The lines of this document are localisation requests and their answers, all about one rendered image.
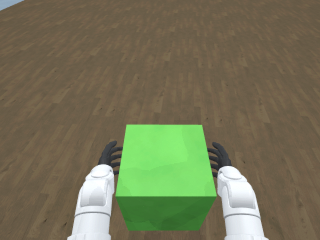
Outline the left robot forearm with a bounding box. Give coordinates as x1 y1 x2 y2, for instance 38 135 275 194
67 164 115 240

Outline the carton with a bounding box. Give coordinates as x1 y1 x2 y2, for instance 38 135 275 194
115 124 217 231

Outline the left robot hand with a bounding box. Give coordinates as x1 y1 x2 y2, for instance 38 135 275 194
97 140 123 175

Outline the right robot hand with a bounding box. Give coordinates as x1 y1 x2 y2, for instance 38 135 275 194
207 142 232 178

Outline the right robot forearm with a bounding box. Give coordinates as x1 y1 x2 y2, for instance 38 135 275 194
217 166 269 240

